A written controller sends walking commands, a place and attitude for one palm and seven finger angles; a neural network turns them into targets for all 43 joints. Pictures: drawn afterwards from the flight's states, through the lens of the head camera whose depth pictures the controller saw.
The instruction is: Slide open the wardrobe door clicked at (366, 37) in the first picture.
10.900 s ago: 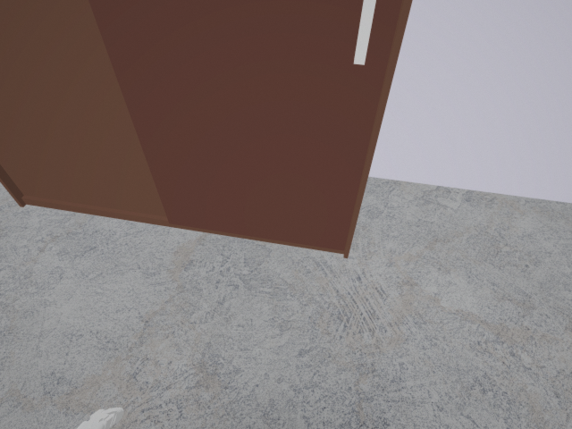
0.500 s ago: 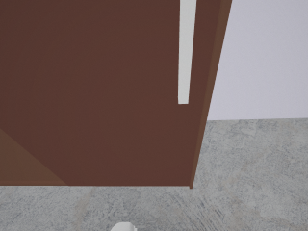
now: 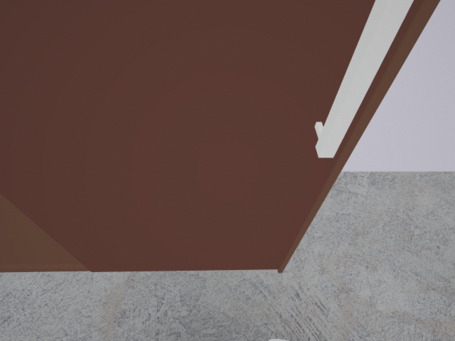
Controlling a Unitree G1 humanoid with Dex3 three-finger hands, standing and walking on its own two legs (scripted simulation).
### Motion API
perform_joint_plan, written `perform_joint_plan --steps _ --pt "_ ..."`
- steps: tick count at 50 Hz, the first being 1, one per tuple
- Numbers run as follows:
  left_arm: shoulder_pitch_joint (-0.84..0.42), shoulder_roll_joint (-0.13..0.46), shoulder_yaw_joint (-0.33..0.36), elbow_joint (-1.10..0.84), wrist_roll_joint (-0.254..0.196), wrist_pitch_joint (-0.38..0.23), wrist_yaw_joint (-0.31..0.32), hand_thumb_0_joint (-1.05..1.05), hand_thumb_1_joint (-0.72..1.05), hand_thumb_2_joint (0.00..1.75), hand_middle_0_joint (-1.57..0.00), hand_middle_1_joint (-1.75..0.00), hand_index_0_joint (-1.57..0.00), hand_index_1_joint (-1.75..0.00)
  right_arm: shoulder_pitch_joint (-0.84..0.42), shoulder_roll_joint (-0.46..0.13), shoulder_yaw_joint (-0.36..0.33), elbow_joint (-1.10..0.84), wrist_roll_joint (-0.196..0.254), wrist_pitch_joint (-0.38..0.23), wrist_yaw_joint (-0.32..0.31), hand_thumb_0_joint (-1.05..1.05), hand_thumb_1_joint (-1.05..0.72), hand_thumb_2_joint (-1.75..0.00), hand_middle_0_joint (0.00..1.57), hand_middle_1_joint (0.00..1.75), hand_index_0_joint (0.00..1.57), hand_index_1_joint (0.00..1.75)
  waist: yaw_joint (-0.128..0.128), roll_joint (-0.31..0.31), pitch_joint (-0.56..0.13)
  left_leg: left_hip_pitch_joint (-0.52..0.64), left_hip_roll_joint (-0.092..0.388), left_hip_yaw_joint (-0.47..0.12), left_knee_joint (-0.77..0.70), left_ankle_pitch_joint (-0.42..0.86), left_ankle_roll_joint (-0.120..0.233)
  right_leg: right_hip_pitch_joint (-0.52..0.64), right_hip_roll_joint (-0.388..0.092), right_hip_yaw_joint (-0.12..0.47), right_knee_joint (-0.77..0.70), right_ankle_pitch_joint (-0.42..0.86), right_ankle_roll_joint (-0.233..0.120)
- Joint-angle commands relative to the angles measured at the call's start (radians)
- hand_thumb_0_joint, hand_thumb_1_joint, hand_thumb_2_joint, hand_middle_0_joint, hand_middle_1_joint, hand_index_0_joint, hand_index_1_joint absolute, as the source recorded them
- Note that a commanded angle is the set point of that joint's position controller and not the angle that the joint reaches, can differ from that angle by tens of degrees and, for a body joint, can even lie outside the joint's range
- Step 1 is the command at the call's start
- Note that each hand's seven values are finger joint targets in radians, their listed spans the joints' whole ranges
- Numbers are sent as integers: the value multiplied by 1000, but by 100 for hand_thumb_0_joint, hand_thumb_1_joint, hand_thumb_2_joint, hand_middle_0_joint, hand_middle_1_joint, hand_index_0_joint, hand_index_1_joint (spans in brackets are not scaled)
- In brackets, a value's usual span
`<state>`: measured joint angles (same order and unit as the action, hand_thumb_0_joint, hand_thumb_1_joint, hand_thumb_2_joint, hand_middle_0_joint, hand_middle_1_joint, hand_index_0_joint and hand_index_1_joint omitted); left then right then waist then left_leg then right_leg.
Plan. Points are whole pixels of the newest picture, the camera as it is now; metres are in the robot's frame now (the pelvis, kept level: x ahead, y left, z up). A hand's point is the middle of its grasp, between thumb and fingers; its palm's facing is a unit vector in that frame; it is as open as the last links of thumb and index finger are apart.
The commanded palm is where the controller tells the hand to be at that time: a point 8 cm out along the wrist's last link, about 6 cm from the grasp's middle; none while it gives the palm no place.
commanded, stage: come to a stop and stand still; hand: right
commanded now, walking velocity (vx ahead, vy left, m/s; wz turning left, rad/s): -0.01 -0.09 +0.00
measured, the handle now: (349, 74) +0.44 -0.14 +0.25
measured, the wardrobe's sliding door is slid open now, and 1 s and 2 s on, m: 0.00 0.00 0.00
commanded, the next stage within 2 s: look again from close up in 1.22 s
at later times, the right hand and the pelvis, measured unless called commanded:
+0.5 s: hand out of the picture -0.07 -0.21 -0.17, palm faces +0.06 +0.98 -0.20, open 7.4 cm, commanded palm none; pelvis -0.05 -0.04 +0.00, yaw +1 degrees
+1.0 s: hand out of the picture -0.11 -0.18 -0.17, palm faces +0.05 +0.99 -0.14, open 7.4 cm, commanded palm none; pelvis -0.07 -0.04 +0.01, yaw +0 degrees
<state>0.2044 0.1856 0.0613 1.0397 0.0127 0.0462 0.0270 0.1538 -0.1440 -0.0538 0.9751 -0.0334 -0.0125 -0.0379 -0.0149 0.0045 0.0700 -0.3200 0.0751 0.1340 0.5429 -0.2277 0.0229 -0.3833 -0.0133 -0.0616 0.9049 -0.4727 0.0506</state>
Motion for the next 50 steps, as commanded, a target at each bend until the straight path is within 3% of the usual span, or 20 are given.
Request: perform_joint_plan --steps 1,3,5,6,7,8,9,10,11,13,15,19,20,22,24,25,26,33,37,50 --pt "49 19 -1 -65 1 -16 -11 0 90 90 -20 -30 -20 -30 119 -212 -52 -8 -5 10 -14 0 -90 -90 20 30 20 30 -35 144 -124 162 309 -289 -171 470 179 -8 -23 35 -101 2 -6" --pt "70 17 -3 -66 -1 -23 -12 0 90 90 -20 -30 -20 -30 99 -212 -50 -9 -5 13 -8 0 -90 -90 20 30 20 30 -17 158 -132 126 283 -272 -168 361 154 66 -12 14 -222 59 -11" --pt "117 13 -4 -46 -4 -32 -11 0 90 90 -20 -30 -20 -30 71 -194 -45 -6 3 21 -4 0 -90 -90 20 30 20 30 16 146 -131 17 222 -231 -134 196 95 244 -3 -14 -436 207 -18" --pt "144 47 -1 -42 -5 -41 -7 0 90 90 -20 -30 -20 -30 69 -165 -37 -16 9 28 -1 0 -90 -90 20 30 20 30 32 58 -129 -56 162 -178 -74 73 48 325 -48 17 -520 249 -31" --pt "133 103 9 -52 4 -47 -5 0 90 90 -20 -30 -20 -30 74 -114 -27 -29 14 37 5 0 -90 -90 20 30 20 30 30 -163 -113 -123 48 -92 36 -91 -14 305 -195 204 -611 276 -84" --pt "78 149 14 -78 10 -39 -2 0 90 90 -20 -30 -20 -30 60 -85 -19 -34 15 42 6 0 -90 -90 20 30 20 30 24 -292 -43 -112 -7 -51 163 -262 -51 153 -306 301 -697 293 -161" --pt "8 131 5 -92 14 -39 1 0 90 90 -20 -30 -20 -30 61 -97 -20 -18 8 48 7 0 -90 -90 20 30 20 30 11 -230 -18 -61 0 -106 273 -260 -45 54 -303 273 -723 238 -201" --pt "-27 102 -2 -96 11 -48 7 0 90 90 -20 -30 -20 -30 91 -95 -21 2 0 54 8 0 -90 -90 20 30 20 30 -13 -229 -5 -55 6 -133 327 -229 -43 41 -267 231 -727 281 -199" --pt "-36 98 -6 -97 11 -46 10 0 90 90 -20 -30 -20 -30 114 -92 -21 22 -3 57 10 0 -90 -90 20 30 20 30 -16 -156 10 -69 -6 -138 385 -195 -42 53 -243 202 -704 286 -193" --pt "-35 93 -11 -93 7 -47 9 0 90 90 -20 -30 -20 -30 158 -77 -15 50 -2 51 11 0 -90 -90 20 30 20 30 -22 -97 9 -91 -11 -138 416 -170 -48 96 -219 165 -679 322 -200" --pt "-11 84 -9 -79 6 -51 11 0 90 90 -20 -30 -20 -30 171 -64 -7 56 -3 42 12 0 -90 -90 20 30 20 30 -16 -57 -9 -96 -8 -120 342 -177 -56 173 -215 149 -656 412 -213" --pt "62 96 -7 -38 8 -56 13 0 90 90 -20 -30 -20 -30 165 -49 10 59 5 30 6 0 -90 -90 20 30 20 30 15 -91 -58 -6 -6 -101 86 -202 -60 266 -226 195 -617 518 -222" --pt "67 92 -9 -28 5 -58 12 0 90 90 -20 -30 -20 -30 184 -56 10 70 7 24 5 0 -90 -90 20 30 20 30 7 -83 -71 38 -9 -99 -9 -152 -58 276 -214 189 -588 581 -213" --pt "63 79 -14 -17 -6 -66 9 0 90 90 -20 -30 -20 -30 252 -76 12 103 8 8 0 0 -90 -90 20 30 20 30 -18 -13 -116 194 17 -132 -210 61 -51 221 -160 147 -525 500 -147" --pt "58 35 -26 -16 -14 -67 3 0 90 90 -20 -30 -20 -30 226 -109 18 113 10 -4 -3 0 -90 -90 20 30 20 30 9 93 -69 167 125 -223 -220 168 -1 181 -79 68 -507 358 -77" --pt "66 25 -29 -7 -10 -65 0 0 90 90 -20 -30 -20 -30 215 -109 21 112 12 -4 -2 0 -90 -90 20 30 20 30 15 75 -57 155 132 -207 -207 216 12 195 -71 64 -519 383 -71" --pt "66 22 -29 9 -3 -61 2 0 90 90 -20 -30 -20 -30 213 -97 22 123 14 -11 -2 0 -90 -90 20 30 20 30 16 164 -62 133 107 -205 -205 219 12 230 -77 56 -506 394 -66" --pt "117 24 -44 70 0 -53 3 0 90 90 -20 -30 -20 -30 210 -66 33 136 20 7 1 0 -90 -90 20 30 20 30 11 8 79 56 50 -168 -257 -104 -11 166 -91 94 -614 184 -66" --pt "147 12 -46 83 1 -54 6 0 90 90 -20 -30 -20 -30 230 -58 32 145 21 10 0 0 -90 -90 20 30 20 30 4 -37 78 85 42 -157 -248 -94 -11 130 -96 111 -644 127 -66" --pt "205 -13 -38 95 -1 -60 11 0 90 90 -20 -30 -20 -30 271 -23 33 155 18 4 -2 0 -90 -90 20 30 20 30 7 -10 40 79 30 -149 -225 -62 -10 134 -113 125 -642 120 -72"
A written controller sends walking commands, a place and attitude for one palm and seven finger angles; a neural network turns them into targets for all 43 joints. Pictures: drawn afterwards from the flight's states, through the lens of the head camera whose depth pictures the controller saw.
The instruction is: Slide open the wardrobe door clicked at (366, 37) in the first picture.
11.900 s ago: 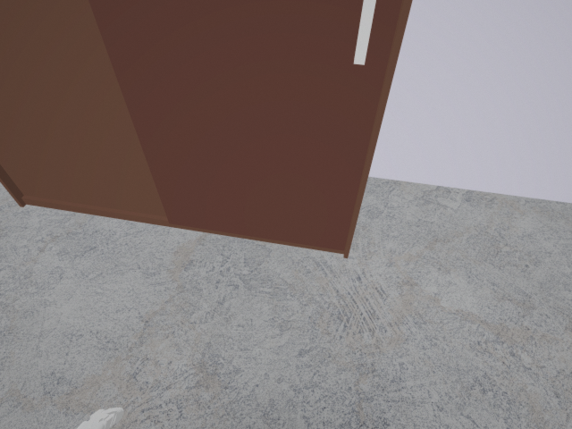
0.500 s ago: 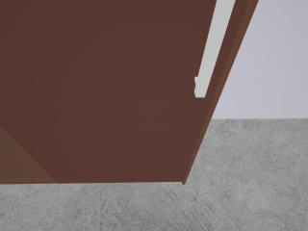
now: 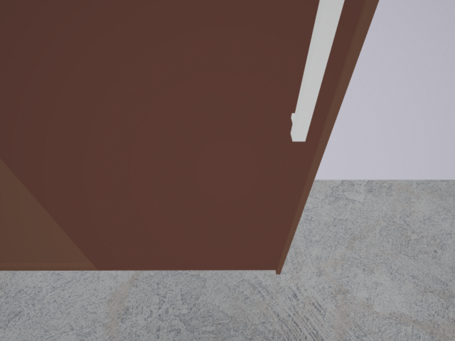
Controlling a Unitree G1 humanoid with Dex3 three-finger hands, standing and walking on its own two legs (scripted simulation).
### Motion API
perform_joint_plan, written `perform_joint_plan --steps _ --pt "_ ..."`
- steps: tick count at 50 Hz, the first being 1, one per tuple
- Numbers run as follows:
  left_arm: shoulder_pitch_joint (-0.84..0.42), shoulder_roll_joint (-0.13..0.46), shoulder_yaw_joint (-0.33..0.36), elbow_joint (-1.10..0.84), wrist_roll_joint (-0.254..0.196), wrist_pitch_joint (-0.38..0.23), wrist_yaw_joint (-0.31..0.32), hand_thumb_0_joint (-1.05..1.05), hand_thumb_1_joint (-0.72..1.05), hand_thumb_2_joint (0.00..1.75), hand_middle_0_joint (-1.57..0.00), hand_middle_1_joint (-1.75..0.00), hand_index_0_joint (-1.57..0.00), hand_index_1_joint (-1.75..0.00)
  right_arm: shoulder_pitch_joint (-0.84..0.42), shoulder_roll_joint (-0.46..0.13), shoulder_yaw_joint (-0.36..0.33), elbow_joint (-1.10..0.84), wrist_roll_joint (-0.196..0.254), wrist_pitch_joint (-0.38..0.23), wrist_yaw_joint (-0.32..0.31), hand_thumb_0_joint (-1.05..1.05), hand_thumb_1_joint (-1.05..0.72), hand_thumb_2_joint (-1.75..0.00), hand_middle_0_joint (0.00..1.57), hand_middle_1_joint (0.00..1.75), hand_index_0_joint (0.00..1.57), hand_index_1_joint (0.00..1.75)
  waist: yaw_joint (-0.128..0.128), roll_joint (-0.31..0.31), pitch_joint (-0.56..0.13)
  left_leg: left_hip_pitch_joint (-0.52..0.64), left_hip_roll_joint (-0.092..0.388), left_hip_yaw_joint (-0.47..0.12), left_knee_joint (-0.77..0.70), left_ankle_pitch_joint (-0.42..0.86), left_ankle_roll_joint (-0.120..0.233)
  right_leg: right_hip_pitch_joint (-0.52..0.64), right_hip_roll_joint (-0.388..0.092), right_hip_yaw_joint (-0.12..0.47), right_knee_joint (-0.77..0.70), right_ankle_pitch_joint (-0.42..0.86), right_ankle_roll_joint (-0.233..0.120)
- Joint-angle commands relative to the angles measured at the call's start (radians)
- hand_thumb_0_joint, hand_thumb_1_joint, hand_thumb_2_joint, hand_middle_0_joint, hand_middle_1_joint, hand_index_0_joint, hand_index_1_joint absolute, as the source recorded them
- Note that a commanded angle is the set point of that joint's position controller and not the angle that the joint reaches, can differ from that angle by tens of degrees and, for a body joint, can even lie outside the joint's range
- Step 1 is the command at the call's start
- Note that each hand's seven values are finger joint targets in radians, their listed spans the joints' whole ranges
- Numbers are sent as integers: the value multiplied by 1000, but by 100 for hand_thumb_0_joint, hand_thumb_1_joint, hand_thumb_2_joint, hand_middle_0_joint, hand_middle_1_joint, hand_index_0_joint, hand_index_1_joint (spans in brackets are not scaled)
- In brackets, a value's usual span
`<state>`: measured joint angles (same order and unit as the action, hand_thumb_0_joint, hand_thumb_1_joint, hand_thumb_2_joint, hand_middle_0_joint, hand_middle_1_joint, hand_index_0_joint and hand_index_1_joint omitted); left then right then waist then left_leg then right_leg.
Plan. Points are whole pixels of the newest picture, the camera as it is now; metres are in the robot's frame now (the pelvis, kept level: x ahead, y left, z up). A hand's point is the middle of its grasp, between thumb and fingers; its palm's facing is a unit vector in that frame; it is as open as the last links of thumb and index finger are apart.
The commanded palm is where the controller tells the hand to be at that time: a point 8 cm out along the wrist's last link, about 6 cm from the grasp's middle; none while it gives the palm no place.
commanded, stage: come to a stop and stand still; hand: right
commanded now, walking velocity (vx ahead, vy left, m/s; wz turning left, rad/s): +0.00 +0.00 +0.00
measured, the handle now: (310, 67) +0.51 -0.11 +0.24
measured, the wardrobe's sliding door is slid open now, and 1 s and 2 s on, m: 0.00 0.00 0.00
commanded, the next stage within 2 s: look again from close up in 0.22 s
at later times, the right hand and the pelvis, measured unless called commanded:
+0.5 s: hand out of the picture +0.02 -0.18 -0.18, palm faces +0.00 +0.98 -0.21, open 7.4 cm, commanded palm none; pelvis +0.01 -0.01 -0.01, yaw +1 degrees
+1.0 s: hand out of the picture +0.02 -0.17 -0.18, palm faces -0.01 +0.98 -0.18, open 7.4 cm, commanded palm none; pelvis +0.02 -0.01 +0.00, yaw +2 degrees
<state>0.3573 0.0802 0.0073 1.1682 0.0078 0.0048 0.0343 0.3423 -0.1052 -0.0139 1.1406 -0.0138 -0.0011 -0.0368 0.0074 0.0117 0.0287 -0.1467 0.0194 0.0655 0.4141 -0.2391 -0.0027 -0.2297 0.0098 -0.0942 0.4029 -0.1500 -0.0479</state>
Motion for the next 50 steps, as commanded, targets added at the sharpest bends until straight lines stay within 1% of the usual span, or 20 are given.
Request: perform_joint_plan --steps 1,2,3,4,5,6,7,9,10,12,14,15,19,21,26,31,41,45,48,50 --pt "52 91 17 -34 3 -20 4 0 90 90 -20 -30 -20 -30 86 -61 -7 -9 -1 -8 -3 0 -90 -90 20 30 20 30 -13 -23 76 -89 84 -81 -92 -43 15 -22 -138 160 -146 -207 26" --pt "-73 156 6 -113 5 -35 -11 0 90 90 -20 -30 -20 -30 117 -91 21 -5 -21 -36 -39 0 -90 -90 20 30 20 30 -44 -60 117 -133 111 -123 -84 130 43 -65 -123 101 84 0 45" --pt "-11 112 8 -133 7 -21 -20 0 90 90 -20 -30 -20 -30 68 -139 7 -53 -6 -41 -29 0 -90 -90 20 30 20 30 20 -59 47 -181 141 -164 -119 -197 68 -32 -86 108 76 -180 42" --pt "15 113 17 -122 13 -16 -21 0 90 90 -20 -30 -20 -30 41 -134 -1 -71 -9 -36 -22 0 -90 -90 20 30 20 30 30 -82 77 -237 120 -154 -95 -299 76 -42 -80 111 62 -220 30" --pt "66 114 9 -121 20 -27 -23 0 90 90 -20 -30 -20 -30 51 -127 1 -72 -9 -48 -20 0 -90 -90 20 30 20 30 36 -135 -16 -180 106 -120 -32 -161 81 -14 -90 135 58 -128 23" --pt "55 112 6 -127 15 -30 -20 0 90 90 -20 -30 -20 -30 60 -116 6 -69 -4 -48 -17 0 -90 -90 20 30 20 30 26 -124 -20 -159 84 -107 -15 -153 74 -26 -104 149 23 -157 13" --pt "42 118 10 -140 13 -31 -19 0 90 90 -20 -30 -20 -30 72 -102 7 -70 -6 -47 -15 0 -90 -90 20 30 20 30 18 -89 -17 -148 71 -103 -2 -145 68 -45 -108 160 5 -179 6" --pt "30 133 11 -154 10 -30 -17 0 90 90 -20 -30 -20 -30 70 -81 14 -69 -7 -41 -12 0 -90 -90 20 30 20 30 11 -2 33 -159 60 -97 7 -156 62 -88 -117 179 -32 -228 -5" --pt "24 135 10 -155 11 -33 -17 0 90 90 -20 -30 -20 -30 71 -80 16 -72 -9 -42 -11 0 -90 -90 20 30 20 30 8 -3 42 -154 59 -94 13 -123 60 -91 -119 182 -41 -205 -9" --pt "21 151 10 -153 9 -34 -18 0 90 90 -20 -30 -20 -30 66 -81 16 -77 -8 -37 -11 0 -90 -90 20 30 20 30 4 18 84 -163 55 -91 20 -124 54 -109 -127 191 -78 -244 -10" --pt "12 166 11 -153 9 -35 -17 0 90 90 -20 -30 -20 -30 76 -84 15 -79 -8 -33 -10 0 -90 -90 20 30 20 30 -1 31 98 -162 54 -90 20 -115 50 -109 -131 196 -103 -263 -13" --pt "10 162 10 -152 9 -39 -17 0 90 90 -20 -30 -20 -30 79 -88 14 -82 -10 -35 -10 0 -90 -90 20 30 20 30 -7 9 90 -143 57 -90 22 -78 51 -105 -130 193 -104 -228 -16" --pt "-5 177 8 -147 8 -42 -17 0 90 90 -20 -30 -20 -30 70 -111 13 -90 -6 -34 -8 0 -90 -90 20 30 20 30 -8 25 75 -133 68 -106 0 -54 48 -66 -125 167 -98 -179 -11" --pt "-11 179 6 -143 8 -46 -16 0 90 90 -20 -30 -20 -30 65 -120 11 -95 -6 -35 -8 0 -90 -90 20 30 20 30 -9 19 56 -116 76 -108 -5 -14 48 -41 -121 150 -83 -107 -10" --pt "-25 185 5 -134 7 -48 -15 0 90 90 -20 -30 -20 -30 46 -137 11 -103 -4 -34 -6 0 -90 -90 20 30 20 30 -7 18 29 -100 84 -116 -21 37 44 6 -119 126 -55 -18 -6" --pt "-38 186 4 -122 6 -46 -13 0 90 90 -20 -30 -20 -30 37 -146 11 -100 -4 -29 -4 0 -90 -90 20 30 20 30 -9 -25 28 -91 83 -116 -30 39 41 14 -125 124 -64 -22 -3" --pt "-47 185 5 -99 3 -46 -10 0 90 90 -20 -30 -20 -30 28 -149 11 -86 -4 -28 -4 0 -90 -90 20 30 20 30 -9 7 18 -69 90 -116 -45 79 36 40 -128 115 -52 33 -1" --pt "-45 179 5 -89 3 -44 -9 0 90 90 -20 -30 -20 -30 33 -144 12 -81 -5 -26 -5 0 -90 -90 20 30 20 30 -10 -1 33 -73 86 -112 -50 70 35 43 -132 116 -60 28 -2" --pt "-50 183 5 -88 3 -41 -10 0 90 90 -20 -30 -20 -30 33 -143 14 -74 -3 -22 -4 0 -90 -90 20 30 20 30 -9 -24 47 -86 85 -111 -54 36 35 39 -134 124 -82 -24 1" --pt "-47 178 6 -84 3 -41 -10 0 90 90 -20 -30 -20 -30 39 -141 13 -74 -6 -23 -4 0 -90 -90 20 30 20 30 -12 -2 49 -77 86 -109 -58 42 35 33 -134 124 -84 -28 -1"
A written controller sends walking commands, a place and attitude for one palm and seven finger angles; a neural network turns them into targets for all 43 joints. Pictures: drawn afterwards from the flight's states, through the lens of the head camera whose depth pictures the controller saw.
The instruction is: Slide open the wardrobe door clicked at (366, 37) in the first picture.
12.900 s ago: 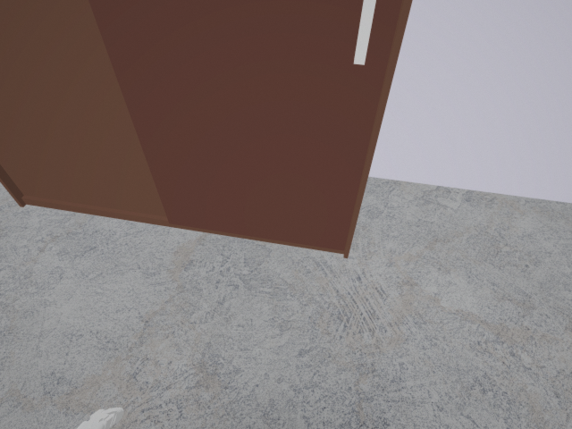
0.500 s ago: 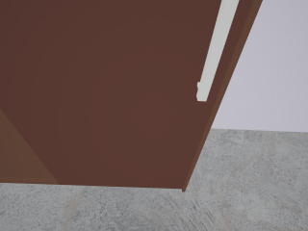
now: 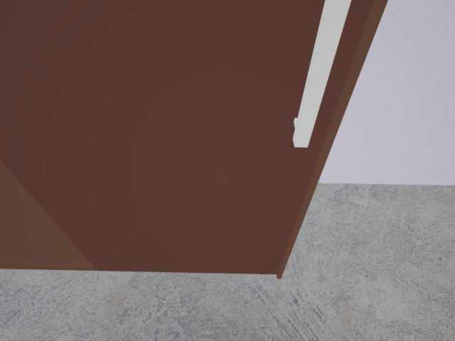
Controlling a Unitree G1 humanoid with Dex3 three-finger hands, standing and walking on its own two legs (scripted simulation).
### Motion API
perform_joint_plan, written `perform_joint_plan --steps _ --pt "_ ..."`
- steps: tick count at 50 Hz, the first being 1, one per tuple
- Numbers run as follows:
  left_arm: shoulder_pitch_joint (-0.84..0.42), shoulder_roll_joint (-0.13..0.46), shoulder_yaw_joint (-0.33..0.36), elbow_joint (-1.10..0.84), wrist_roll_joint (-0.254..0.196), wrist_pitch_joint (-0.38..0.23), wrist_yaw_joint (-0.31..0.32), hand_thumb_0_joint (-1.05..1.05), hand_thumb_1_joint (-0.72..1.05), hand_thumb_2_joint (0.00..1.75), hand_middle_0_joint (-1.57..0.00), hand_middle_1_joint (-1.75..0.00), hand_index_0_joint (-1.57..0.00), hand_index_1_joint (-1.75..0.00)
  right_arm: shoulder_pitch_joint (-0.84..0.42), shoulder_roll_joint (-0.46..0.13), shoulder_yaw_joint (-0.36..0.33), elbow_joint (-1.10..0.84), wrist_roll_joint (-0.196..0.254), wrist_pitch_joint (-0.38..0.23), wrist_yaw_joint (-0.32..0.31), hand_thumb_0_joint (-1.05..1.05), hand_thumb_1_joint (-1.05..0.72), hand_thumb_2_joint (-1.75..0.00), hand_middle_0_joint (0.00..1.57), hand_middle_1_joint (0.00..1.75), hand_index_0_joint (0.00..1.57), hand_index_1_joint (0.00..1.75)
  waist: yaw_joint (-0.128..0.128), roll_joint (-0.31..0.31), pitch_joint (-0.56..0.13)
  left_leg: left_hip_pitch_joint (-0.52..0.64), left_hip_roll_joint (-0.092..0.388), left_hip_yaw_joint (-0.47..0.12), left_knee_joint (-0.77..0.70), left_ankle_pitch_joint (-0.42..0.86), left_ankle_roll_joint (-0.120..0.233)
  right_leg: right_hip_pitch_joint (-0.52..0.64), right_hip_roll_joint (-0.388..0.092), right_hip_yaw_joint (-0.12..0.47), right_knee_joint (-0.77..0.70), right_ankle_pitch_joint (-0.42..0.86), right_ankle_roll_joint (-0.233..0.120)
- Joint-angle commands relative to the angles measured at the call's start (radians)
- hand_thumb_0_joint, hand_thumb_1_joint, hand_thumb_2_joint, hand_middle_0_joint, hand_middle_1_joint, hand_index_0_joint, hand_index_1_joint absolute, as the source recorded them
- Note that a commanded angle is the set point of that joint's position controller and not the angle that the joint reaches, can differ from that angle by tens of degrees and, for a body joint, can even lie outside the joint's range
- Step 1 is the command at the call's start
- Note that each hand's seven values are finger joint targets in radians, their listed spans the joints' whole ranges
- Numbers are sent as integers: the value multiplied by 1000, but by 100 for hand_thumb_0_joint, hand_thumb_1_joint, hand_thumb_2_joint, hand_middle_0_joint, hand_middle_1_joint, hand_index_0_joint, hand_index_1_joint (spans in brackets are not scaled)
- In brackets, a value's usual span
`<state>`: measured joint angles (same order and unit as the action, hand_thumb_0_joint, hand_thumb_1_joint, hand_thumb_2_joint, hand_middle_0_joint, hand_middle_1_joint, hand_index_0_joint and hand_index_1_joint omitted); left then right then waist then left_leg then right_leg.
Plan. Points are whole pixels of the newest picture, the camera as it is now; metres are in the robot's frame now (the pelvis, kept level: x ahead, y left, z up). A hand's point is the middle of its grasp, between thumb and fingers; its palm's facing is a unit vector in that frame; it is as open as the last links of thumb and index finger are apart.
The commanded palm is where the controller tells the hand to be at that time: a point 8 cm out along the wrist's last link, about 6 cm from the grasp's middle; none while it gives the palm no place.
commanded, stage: look again from close up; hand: right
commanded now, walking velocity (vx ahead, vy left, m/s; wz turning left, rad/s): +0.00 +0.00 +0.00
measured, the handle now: (313, 72) +0.49 -0.11 +0.25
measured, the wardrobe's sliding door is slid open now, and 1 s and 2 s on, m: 0.00 0.00 0.00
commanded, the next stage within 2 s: raise the hand with hooked fingers in 0.36 s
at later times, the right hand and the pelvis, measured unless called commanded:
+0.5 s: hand out of the picture +0.01 -0.17 -0.17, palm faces +0.06 +0.98 -0.18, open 7.4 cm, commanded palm +0.09 -0.22 -0.06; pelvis +0.00 +0.00 +0.00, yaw +0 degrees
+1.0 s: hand out of the picture +0.12 -0.20 +0.03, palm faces +0.23 +0.97 -0.09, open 9.3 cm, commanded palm +0.13 -0.24 +0.04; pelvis -0.02 +0.04 -0.04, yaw -5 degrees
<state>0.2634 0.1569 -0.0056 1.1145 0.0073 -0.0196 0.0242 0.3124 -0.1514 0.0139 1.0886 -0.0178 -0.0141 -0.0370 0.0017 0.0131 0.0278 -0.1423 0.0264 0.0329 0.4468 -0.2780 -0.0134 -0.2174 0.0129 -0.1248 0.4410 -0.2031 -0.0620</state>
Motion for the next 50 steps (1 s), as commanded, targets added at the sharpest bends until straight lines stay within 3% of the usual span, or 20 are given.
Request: perform_joint_plan --steps 1,22,23,24,25,26,27,28,30,32,33,34,35,37,40,42,44,45,47,50 --pt "45 106 19 -31 4 -17 0 0 90 90 -20 -30 -20 -30 69 -95 -15 -21 0 -10 -3 0 -90 -90 20 30 20 30 -4 0 40 -84 80 -79 -90 81 46 27 -137 151 -122 28 15" --pt "47 113 25 -22 4 -21 2 0 90 90 -20 -30 -20 -30 68 -98 -20 -13 -1 -10 -2 0 -90 -90 20 30 20 30 -6 1 26 -83 79 -82 -91 90 45 51 -145 155 -138 46 14" --pt "-6 134 18 -88 -3 -20 -3 0 90 90 -20 -30 -20 -30 95 -90 -7 11 -15 -20 -41 0 -90 -90 20 30 20 30 -13 -26 55 -112 103 -97 -88 208 37 1 -161 138 46 238 39" --pt "35 287 45 -454 -54 -151 36 0 90 90 -20 -30 -20 -30 -577 -313 -120 -1540 189 -210 -34 0 -88 -89 20 32 20 32 117 -154 -451 -66 -12 19 15 244 36 328 -39 163 -25 227 61" --pt "-66 194 -5 -410 -64 -235 75 0 90 90 -20 -30 -20 -30 -461 -392 -195 -1540 142 -190 -76 0 -85 -88 20 33 20 33 44 -291 -378 -123 -20 17 107 91 41 342 -89 147 -69 223 94" --pt "-37 203 11 -365 -38 -281 73 0 90 90 -20 -30 -20 -30 -184 -221 -99 -1308 130 -148 -107 0 -83 -87 21 34 21 34 19 -253 -364 -174 -19 41 142 -42 47 261 -103 183 -105 133 105" --pt "-32 148 9 -337 -62 -285 54 0 90 90 -20 -30 -20 -30 142 13 40 -1041 138 -48 -108 0 -81 -86 21 36 21 36 37 -148 -151 -269 -19 46 150 -72 39 146 -107 212 -136 -11 89" --pt "-32 196 18 -417 -70 -290 46 0 90 90 -20 -30 -20 -30 27 -1 35 -1263 194 -57 -93 0 -78 -85 21 37 21 37 32 -173 -91 -245 -9 51 125 -54 34 67 -90 225 -119 -141 73" --pt "-82 217 33 -492 -58 -320 52 0 90 90 -20 -30 -20 -30 6 -59 -15 -1310 184 -148 -57 0 -74 -83 21 40 21 40 42 -96 -38 -224 -8 47 48 -42 37 -20 -56 211 -41 -199 65" --pt "-83 221 56 -513 -36 -303 36 0 90 90 -20 -30 -20 -30 229 -26 -65 -1067 205 -223 18 0 -69 -81 22 43 22 43 9 211 30 -317 -35 82 67 -96 34 -141 -55 194 47 -138 66" --pt "-103 225 64 -529 -33 -286 25 0 90 90 -20 -30 -20 -30 320 -7 -77 -946 220 -270 83 0 -67 -80 22 45 22 45 -6 326 59 -366 -39 86 92 -131 32 -222 -46 165 102 -113 69" --pt "-118 225 76 -549 -33 -270 13 0 90 90 -20 -30 -20 -30 381 -25 -115 -913 241 -330 156 0 -64 -79 22 47 22 47 -25 378 61 -393 -38 76 111 -146 33 -275 -37 141 145 -99 75" --pt "-123 235 92 -573 -41 -254 -5 0 90 90 -20 -30 -20 -30 431 -77 -178 -863 253 -376 235 0 -62 -78 22 48 22 48 -54 330 60 -370 -31 53 128 -93 43 -285 -29 123 167 -58 81" --pt "-188 259 98 -678 -49 -240 -12 0 90 90 -20 -30 -20 -30 362 -183 -249 -875 286 -406 375 0 -57 -76 22 51 22 51 -50 240 -11 -312 -10 11 157 -36 46 -293 3 89 222 -54 78" --pt "-198 234 88 -740 -63 -212 8 0 90 90 -20 -30 -20 -30 270 -304 -387 -1050 319 -344 412 0 -50 -73 23 55 23 55 -95 -3 -114 -278 3 -36 174 -13 38 -287 18 60 249 -39 59" --pt "-172 204 77 -776 -53 -210 23 0 90 90 -20 -30 -20 -30 149 -311 -402 -1289 354 -365 380 0 -46 -71 23 58 23 58 -69 -123 -212 -283 -7 -36 183 -14 34 -225 6 64 258 -27 48" --pt "-121 180 70 -774 -39 -224 28 0 90 90 -20 -30 -20 -30 39 -324 -413 -1534 361 -450 327 0 -41 -69 24 62 24 62 -41 -219 -307 -274 -21 -35 205 77 38 -137 -11 92 280 51 35" --pt "-81 186 65 -749 -31 -230 31 0 90 90 -20 -30 -20 -30 -45 -336 -395 -1621 356 -496 306 0 -39 -68 24 63 24 63 -5 -197 -305 -301 -33 -38 208 75 36 -128 -19 108 295 49 31" --pt "-75 187 56 -696 -37 -255 41 0 90 90 -20 -30 -20 -30 -92 -263 -288 -1615 346 -570 302 0 -34 -66 24 66 24 66 47 -225 -237 -383 -40 -39 191 17 40 -107 -27 127 314 14 26" --pt "-86 226 32 -650 -56 -300 55 0 90 90 -20 -30 -20 -30 -145 -222 -186 -1483 366 -576 379 0 -27 -63 25 70 25 70 101 -164 -104 -419 -29 -61 136 -64 22 -141 -38 161 322 -71 17"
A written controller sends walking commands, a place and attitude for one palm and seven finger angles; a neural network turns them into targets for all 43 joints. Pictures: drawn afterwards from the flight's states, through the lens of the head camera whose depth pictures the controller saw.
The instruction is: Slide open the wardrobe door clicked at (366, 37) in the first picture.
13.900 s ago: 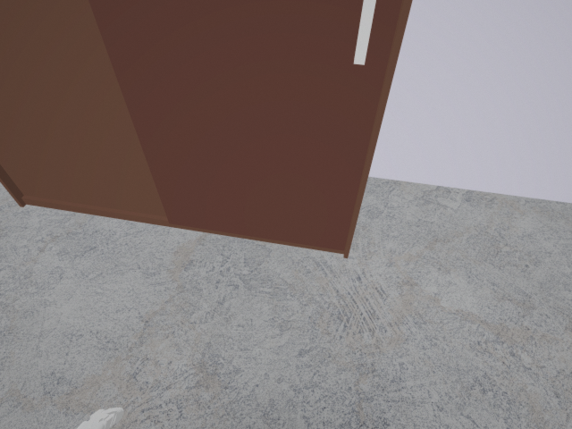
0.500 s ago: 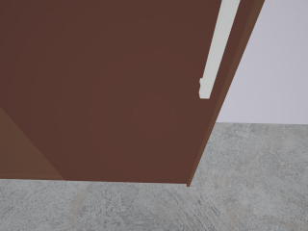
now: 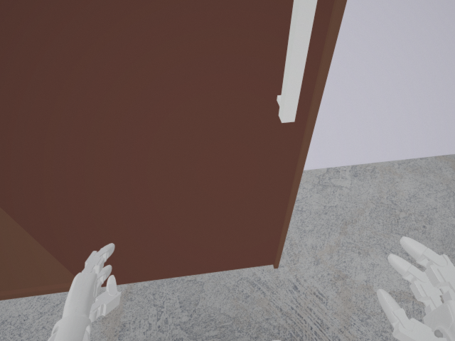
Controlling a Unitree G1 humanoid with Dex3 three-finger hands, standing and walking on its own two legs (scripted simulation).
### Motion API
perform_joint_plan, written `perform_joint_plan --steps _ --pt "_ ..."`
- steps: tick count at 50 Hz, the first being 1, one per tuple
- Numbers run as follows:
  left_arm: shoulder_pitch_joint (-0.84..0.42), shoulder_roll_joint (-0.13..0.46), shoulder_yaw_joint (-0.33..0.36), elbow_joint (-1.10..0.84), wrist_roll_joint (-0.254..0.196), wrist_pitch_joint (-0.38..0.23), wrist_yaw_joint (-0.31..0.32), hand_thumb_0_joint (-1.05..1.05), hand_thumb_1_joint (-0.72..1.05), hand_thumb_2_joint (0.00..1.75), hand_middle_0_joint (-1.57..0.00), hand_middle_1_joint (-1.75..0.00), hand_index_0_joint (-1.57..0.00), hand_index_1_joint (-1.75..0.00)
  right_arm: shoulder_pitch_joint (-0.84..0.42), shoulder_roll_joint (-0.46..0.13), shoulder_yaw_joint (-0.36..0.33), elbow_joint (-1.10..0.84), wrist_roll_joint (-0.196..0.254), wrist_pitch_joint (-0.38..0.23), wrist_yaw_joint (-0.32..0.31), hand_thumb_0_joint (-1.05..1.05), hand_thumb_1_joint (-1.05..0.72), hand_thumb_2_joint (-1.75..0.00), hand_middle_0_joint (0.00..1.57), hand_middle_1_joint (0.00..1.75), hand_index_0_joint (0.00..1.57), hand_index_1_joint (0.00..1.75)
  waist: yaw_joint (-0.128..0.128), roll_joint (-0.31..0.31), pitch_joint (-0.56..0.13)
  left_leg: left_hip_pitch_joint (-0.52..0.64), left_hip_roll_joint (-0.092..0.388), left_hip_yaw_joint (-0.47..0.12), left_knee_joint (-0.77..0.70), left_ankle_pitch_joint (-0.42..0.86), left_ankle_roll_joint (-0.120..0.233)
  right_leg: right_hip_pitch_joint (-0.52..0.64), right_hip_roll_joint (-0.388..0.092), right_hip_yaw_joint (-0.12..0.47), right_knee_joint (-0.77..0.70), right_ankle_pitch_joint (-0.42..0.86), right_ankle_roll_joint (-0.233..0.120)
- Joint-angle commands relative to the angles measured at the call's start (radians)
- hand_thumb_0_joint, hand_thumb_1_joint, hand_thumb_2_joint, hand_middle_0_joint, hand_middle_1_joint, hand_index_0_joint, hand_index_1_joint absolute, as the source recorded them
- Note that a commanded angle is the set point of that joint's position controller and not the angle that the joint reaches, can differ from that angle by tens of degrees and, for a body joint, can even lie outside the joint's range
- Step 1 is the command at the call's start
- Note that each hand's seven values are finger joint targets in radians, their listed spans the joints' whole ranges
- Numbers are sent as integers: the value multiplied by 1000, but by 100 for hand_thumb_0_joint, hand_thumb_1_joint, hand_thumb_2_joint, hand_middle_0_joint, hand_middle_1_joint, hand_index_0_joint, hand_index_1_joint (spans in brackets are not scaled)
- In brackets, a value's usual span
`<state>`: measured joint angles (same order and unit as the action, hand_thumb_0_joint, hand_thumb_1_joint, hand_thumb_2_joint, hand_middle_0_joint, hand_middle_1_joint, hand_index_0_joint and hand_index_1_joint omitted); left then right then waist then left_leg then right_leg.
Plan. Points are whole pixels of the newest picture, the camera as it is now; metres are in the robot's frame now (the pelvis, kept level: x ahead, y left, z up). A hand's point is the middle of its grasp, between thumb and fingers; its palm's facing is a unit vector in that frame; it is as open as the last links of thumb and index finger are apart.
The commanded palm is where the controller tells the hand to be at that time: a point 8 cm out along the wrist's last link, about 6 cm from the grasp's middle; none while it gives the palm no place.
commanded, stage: raise the hand with hooked fingers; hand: right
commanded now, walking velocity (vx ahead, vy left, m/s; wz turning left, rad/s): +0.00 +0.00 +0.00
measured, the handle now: (293, 42) +0.52 -0.11 +0.28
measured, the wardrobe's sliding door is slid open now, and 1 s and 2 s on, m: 0.00 0.00 0.00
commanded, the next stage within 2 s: move the hooked fingers beside the handle in 1.56 s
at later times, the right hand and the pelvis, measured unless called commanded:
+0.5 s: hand (419, 212) +0.26 -0.26 +0.16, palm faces -0.07 +0.99 -0.10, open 12.3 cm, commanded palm +0.23 -0.31 +0.19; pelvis +0.02 -0.03 +0.02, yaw +2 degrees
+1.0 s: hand out of the picture +0.27 -0.30 +0.28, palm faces -0.01 +0.98 -0.22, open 13.9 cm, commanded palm +0.24 -0.36 +0.29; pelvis +0.00 -0.04 +0.04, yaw +0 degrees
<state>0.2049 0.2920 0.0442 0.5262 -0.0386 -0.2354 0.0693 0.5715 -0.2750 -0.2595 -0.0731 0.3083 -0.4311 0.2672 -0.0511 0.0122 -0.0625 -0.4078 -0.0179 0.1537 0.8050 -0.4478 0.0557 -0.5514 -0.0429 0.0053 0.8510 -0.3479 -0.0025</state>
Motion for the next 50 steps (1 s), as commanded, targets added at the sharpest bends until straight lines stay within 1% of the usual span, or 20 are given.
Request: perform_joint_plan --steps 1,4,5,8,10,11,13,16,20,23,25,26,28,30,32,36,40,43,46,50 --pt "-28 102 -15 -45 -19 -92 17 0 90 90 -20 -30 -20 -30 -406 -133 73 -239 38 -122 107 0 -25 -62 25 72 25 72 152 -99 15 -152 19 -203 -253 58 -57 162 18 36 -92 36 -43" --pt "-41 116 -10 -46 -27 -82 39 0 90 90 -20 -30 -20 -30 -410 -204 16 -41 25 45 165 0 -18 -59 25 76 25 76 111 34 63 -136 42 -263 -332 -97 -71 69 25 29 -118 -17 -39" --pt "-50 115 -11 -43 -32 -74 43 0 90 90 -20 -30 -20 -30 -401 -253 -50 36 28 103 173 0 -15 -58 25 78 25 78 86 34 72 -107 54 -277 -342 -99 -75 61 25 26 -125 -8 -36" --pt "-94 104 -26 -103 -33 -58 43 0 90 90 -20 -30 -20 -30 -387 -364 -173 22 53 250 202 0 -8 -55 26 82 26 82 20 40 -80 59 93 -284 -336 31 -88 105 30 30 -170 74 -38" --pt "-112 86 -39 -126 -29 -67 40 0 90 90 -20 -30 -20 -30 -389 -412 -297 -67 114 289 180 0 -4 -53 26 86 26 86 -23 8 -182 157 90 -257 -311 171 -93 158 28 35 -187 156 -33" --pt "-114 70 -49 -136 -29 -75 37 0 90 90 -20 -30 -20 -30 -400 -397 -322 -132 145 282 167 0 -1 -52 26 87 26 87 -27 5 -224 184 90 -247 -305 249 -99 177 28 33 -196 188 -31" --pt "-96 57 -53 -133 -28 -102 31 0 90 90 -20 -30 -20 -30 -378 -370 -355 -202 181 248 137 0 3 -50 27 90 27 90 -27 17 -243 210 75 -215 -287 404 -107 214 26 29 -209 243 -28" --pt "-70 74 -49 -105 -27 -140 15 0 90 90 -20 -30 -20 -30 -369 -293 -274 -215 165 224 130 0 10 -47 27 94 27 94 -4 -6 -172 158 56 -174 -271 534 -100 275 23 23 -232 294 -28" --pt "-49 106 -33 -84 -44 -151 18 0 90 90 -20 -30 -20 -30 -411 -241 -146 -130 107 334 177 0 20 -43 28 100 28 100 16 -61 -30 57 28 -136 -302 431 -88 318 18 17 -276 268 -38" --pt "-51 114 -33 -90 -48 -149 34 0 90 90 -20 -30 -20 -30 -546 -339 -184 -203 86 410 182 0 27 -40 28 105 28 105 17 -52 -58 64 15 -101 -322 326 -65 360 19 39 -330 228 -45" --pt "-65 107 -41 -99 -39 -147 41 0 90 90 -20 -30 -20 -30 -617 -433 -261 -312 78 415 156 0 31 -38 29 108 29 108 -1 -68 -110 109 9 -90 -328 324 -49 409 19 49 -347 261 -43" --pt "-72 100 -45 -103 -36 -147 41 0 90 90 -20 -30 -20 -30 -651 -451 -291 -374 78 404 145 0 34 -37 29 110 29 110 -3 -89 -179 143 10 -82 -320 346 -44 447 22 50 -353 294 -42" --pt "-79 85 -58 -102 -33 -147 40 0 90 90 -20 -30 -20 -30 -668 -456 -321 -426 87 381 119 0 38 -35 29 112 29 112 -9 -130 -210 165 4 -64 -315 369 -35 501 16 59 -368 347 -29" --pt "-82 81 -67 -91 -29 -142 34 0 90 90 -20 -30 -20 -30 -668 -464 -348 -405 100 384 106 0 43 -33 29 115 29 115 -22 -156 -197 175 -4 -60 -326 375 -29 521 10 71 -383 366 -14" --pt "-98 81 -71 -77 -38 -129 34 0 90 90 -20 -30 -20 -30 -725 -429 -319 -327 108 424 116 0 48 -31 30 118 30 118 -9 -212 -116 146 -1 -58 -344 348 -28 516 8 80 -409 319 -2" --pt "-92 100 -77 -68 -57 -74 36 0 90 90 -20 -30 -20 -30 -787 -396 -234 -115 64 593 159 0 50 -30 30 120 30 120 10 -132 25 102 3 -63 -390 294 -32 451 8 91 -457 197 -2" --pt "-130 94 -89 -101 -65 -40 37 0 90 90 -20 -30 -20 -30 -920 -424 -190 -131 34 673 182 0 50 -30 30 120 30 120 12 -73 -17 118 6 -74 -406 268 -32 474 16 101 -469 146 -16" --pt "-172 88 -103 -123 -62 -35 40 0 90 90 -20 -30 -20 -30 -1078 -562 -288 -248 46 679 207 0 50 -30 30 120 30 120 -2 -112 -171 172 10 -81 -405 272 -25 561 27 109 -467 176 -19" --pt "-189 73 -121 -127 -50 -38 41 0 90 90 -20 -30 -20 -30 -1155 -677 -398 -333 60 630 202 0 50 -30 30 120 30 120 -19 -160 -251 203 4 -81 -419 267 -18 616 30 116 -475 202 -16" --pt "-178 80 -121 -82 -58 -30 34 0 90 90 -20 -30 -20 -30 -1129 -657 -412 -87 69 665 209 0 50 -30 30 120 30 120 -19 -159 -104 179 2 -76 -456 235 -17 541 27 107 -506 119 -16"
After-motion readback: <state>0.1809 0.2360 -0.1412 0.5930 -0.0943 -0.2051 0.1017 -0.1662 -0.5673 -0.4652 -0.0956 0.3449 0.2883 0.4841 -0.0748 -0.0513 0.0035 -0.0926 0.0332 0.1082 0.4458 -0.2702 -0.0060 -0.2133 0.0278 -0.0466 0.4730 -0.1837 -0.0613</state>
